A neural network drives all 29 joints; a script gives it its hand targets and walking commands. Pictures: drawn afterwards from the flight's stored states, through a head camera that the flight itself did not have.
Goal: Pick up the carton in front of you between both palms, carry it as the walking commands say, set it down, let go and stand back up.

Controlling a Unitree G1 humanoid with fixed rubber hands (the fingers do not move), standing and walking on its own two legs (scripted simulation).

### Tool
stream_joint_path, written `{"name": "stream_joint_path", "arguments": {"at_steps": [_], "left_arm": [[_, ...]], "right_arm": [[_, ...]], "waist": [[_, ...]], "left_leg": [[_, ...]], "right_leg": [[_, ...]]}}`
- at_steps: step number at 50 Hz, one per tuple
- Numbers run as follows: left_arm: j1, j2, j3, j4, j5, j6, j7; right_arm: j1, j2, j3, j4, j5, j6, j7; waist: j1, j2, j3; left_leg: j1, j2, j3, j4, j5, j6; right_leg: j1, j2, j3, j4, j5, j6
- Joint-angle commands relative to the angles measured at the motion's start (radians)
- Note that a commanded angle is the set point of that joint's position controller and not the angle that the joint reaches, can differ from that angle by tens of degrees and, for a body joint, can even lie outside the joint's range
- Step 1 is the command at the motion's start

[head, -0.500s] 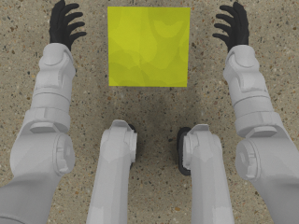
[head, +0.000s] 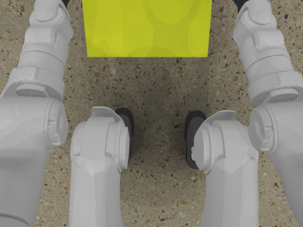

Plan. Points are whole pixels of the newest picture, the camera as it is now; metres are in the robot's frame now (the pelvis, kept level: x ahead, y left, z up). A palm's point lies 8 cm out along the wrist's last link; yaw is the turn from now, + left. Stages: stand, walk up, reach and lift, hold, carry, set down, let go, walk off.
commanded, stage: reach and lift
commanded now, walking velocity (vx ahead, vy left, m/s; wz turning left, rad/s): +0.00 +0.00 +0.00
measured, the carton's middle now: (148, 10) +0.52 +0.05 -0.25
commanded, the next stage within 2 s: none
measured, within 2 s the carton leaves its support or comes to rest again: leaves its support in 0.70 s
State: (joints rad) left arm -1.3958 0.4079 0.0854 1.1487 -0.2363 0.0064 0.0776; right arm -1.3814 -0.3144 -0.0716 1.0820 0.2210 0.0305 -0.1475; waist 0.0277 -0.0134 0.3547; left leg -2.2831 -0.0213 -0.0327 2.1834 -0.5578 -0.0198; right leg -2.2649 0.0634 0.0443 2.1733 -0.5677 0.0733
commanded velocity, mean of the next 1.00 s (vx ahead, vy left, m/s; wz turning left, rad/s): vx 0.00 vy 0.00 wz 0.00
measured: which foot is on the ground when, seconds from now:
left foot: down 0.00-1.00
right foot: down 0.00-1.00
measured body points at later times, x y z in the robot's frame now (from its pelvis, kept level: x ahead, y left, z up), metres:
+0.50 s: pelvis +0.00 +0.00 +0.00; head +0.37 +0.02 +0.25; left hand +0.54 +0.20 -0.18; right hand +0.55 -0.11 -0.18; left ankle +0.11 +0.12 -0.34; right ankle +0.11 -0.13 -0.34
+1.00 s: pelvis +0.00 -0.01 +0.03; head +0.29 +0.02 +0.37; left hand +0.51 +0.20 -0.06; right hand +0.53 -0.11 -0.06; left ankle +0.11 +0.12 -0.34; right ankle +0.12 -0.14 -0.34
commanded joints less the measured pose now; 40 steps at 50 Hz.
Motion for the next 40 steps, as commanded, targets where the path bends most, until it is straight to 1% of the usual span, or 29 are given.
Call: {"name": "stream_joint_path", "arguments": {"at_steps": [1,3,5,8,12,15,18,20,21,22,23,25,27,28,30,33,35,37,39,40], "left_arm": [[-0.245,0.126,-0.009,-0.102,-0.013,-0.023,0.006],[-0.210,0.109,-0.009,-0.085,-0.011,-0.021,0.008],[-0.184,0.093,-0.002,-0.056,0.000,-0.020,0.008],[-0.180,0.084,0.010,-0.057,0.015,-0.023,0.007],[-0.208,0.084,0.010,-0.079,0.017,-0.027,0.009],[-0.245,0.053,-0.023,-0.092,-0.001,-0.027,0.008],[-0.295,-0.018,-0.065,-0.091,-0.016,-0.027,0.006],[-0.306,-0.038,-0.052,-0.068,0.004,-0.027,0.011],[-0.326,-0.089,-0.070,-0.075,0.004,-0.028,0.005],[-0.329,-0.104,-0.061,-0.057,0.013,-0.029,0.003],[-0.394,-0.257,-0.117,-0.096,0.007,-0.028,-0.021],[-0.515,-0.530,-0.172,-0.090,0.016,-0.016,-0.080],[-0.605,-0.755,-0.190,-0.111,0.044,0.016,-0.149],[-0.608,-0.833,-0.179,-0.117,0.061,0.032,-0.180],[-0.595,-0.912,-0.163,-0.153,0.082,0.055,-0.220],[-0.589,-1.010,-0.175,-0.232,0.074,0.081,-0.249],[-0.597,-1.069,-0.214,-0.315,0.048,0.095,-0.253],[-0.606,-1.111,-0.248,-0.410,0.032,0.112,-0.249],[-0.597,-1.150,-0.275,-0.495,0.030,0.136,-0.246],[-0.585,-1.169,-0.285,-0.527,0.033,0.152,-0.248]], "right_arm": [[-0.238,-0.080,0.005,-0.114,0.019,-0.026,-0.003],[-0.200,-0.065,0.011,-0.100,0.019,-0.025,-0.005],[-0.171,-0.057,0.000,-0.072,0.009,-0.025,-0.004],[-0.165,-0.057,-0.020,-0.072,-0.012,-0.031,-0.004],[-0.185,-0.053,-0.023,-0.078,-0.018,-0.037,-0.010],[-0.218,-0.015,0.010,-0.080,-0.001,-0.036,-0.011],[-0.265,0.055,0.048,-0.083,0.016,-0.036,-0.011],[-0.281,0.079,0.039,-0.069,0.001,-0.037,-0.013],[-0.292,0.112,0.043,-0.066,-0.012,-0.036,-0.011],[-0.290,0.115,0.024,-0.047,-0.034,-0.037,-0.013],[-0.357,0.272,0.078,-0.080,-0.031,-0.036,0.010],[-0.472,0.542,0.116,-0.067,-0.048,-0.025,0.070],[-0.543,0.761,0.116,-0.077,-0.094,0.000,0.139],[-0.561,0.834,0.106,-0.092,-0.113,0.015,0.168],[-0.568,0.924,0.090,-0.115,-0.133,0.040,0.208],[-0.585,1.023,0.112,-0.190,-0.115,0.062,0.237],[-0.592,1.102,0.160,-0.260,-0.075,0.074,0.242],[-0.586,1.169,0.198,-0.310,-0.046,0.093,0.241],[-0.570,1.223,0.230,-0.359,-0.040,0.118,0.237],[-0.563,1.244,0.244,-0.389,-0.045,0.132,0.236]], "waist": [[0.031,0.004,-1.303],[0.035,0.009,-1.303],[0.030,0.014,-1.247],[0.022,0.015,-1.211],[0.019,0.013,-1.209],[0.020,0.011,-1.202],[0.024,0.006,-1.192],[0.031,0.000,-1.178],[0.022,0.001,-1.175],[0.012,0.001,-1.165],[0.017,0.001,-1.174],[0.018,0.001,-1.160],[0.019,-0.008,-1.124],[0.019,-0.009,-1.108],[0.021,-0.028,-1.111],[0.040,-0.030,-1.214],[0.059,-0.031,-1.352],[0.076,-0.021,-1.507],[0.085,-0.002,-1.649],[0.085,0.006,-1.712]], "left_leg": [[0.677,0.005,0.049,-0.159,0.400,-0.018],[0.693,0.002,0.050,-0.159,0.413,-0.019],[0.661,0.002,0.047,-0.164,0.394,-0.020],[0.619,0.001,0.046,-0.168,0.375,-0.019],[0.589,0.000,0.050,-0.175,0.351,-0.020],[0.579,-0.002,0.052,-0.184,0.324,-0.019],[0.571,-0.010,0.054,-0.195,0.295,-0.016],[0.567,-0.015,0.056,-0.199,0.279,-0.015],[0.565,-0.021,0.057,-0.202,0.273,-0.014],[0.561,-0.024,0.057,-0.202,0.265,-0.016],[0.572,-0.032,0.054,-0.204,0.273,-0.009],[0.555,-0.046,0.052,-0.195,0.281,-0.004],[0.526,-0.065,0.055,-0.182,0.262,0.001],[0.514,-0.074,0.064,-0.179,0.253,0.000],[0.497,-0.083,0.075,-0.168,0.271,0.003],[0.540,-0.088,0.095,-0.152,0.359,0.006],[0.608,-0.090,0.109,-0.146,0.426,0.007],[0.699,-0.093,0.121,-0.146,0.498,0.003],[0.787,-0.097,0.127,-0.155,0.546,-0.004],[0.820,-0.099,0.128,-0.164,0.557,-0.006]], "right_leg": [[0.574,-0.007,-0.110,-0.116,0.339,-0.010],[0.558,-0.003,-0.115,-0.117,0.338,-0.010],[0.516,-0.002,-0.112,-0.122,0.317,-0.010],[0.494,0.001,-0.105,-0.129,0.307,-0.011],[0.509,0.002,-0.097,-0.137,0.301,-0.015],[0.519,0.003,-0.094,-0.148,0.281,-0.017],[0.534,0.011,-0.090,-0.158,0.261,-0.019],[0.543,0.019,-0.088,-0.162,0.247,-0.019],[0.553,0.024,-0.088,-0.165,0.243,-0.020],[0.553,0.028,-0.089,-0.168,0.238,-0.020],[0.550,0.039,-0.091,-0.166,0.243,-0.022],[0.526,0.058,-0.097,-0.155,0.252,-0.028],[0.501,0.074,-0.108,-0.139,0.234,-0.033],[0.484,0.080,-0.113,-0.133,0.222,-0.036],[0.465,0.089,-0.121,-0.124,0.234,-0.039],[0.495,0.099,-0.131,-0.107,0.320,-0.043],[0.555,0.107,-0.135,-0.100,0.384,-0.041],[0.611,0.112,-0.140,-0.098,0.446,-0.038],[0.652,0.117,-0.146,-0.108,0.473,-0.035],[0.667,0.119,-0.149,-0.119,0.475,-0.033]]}}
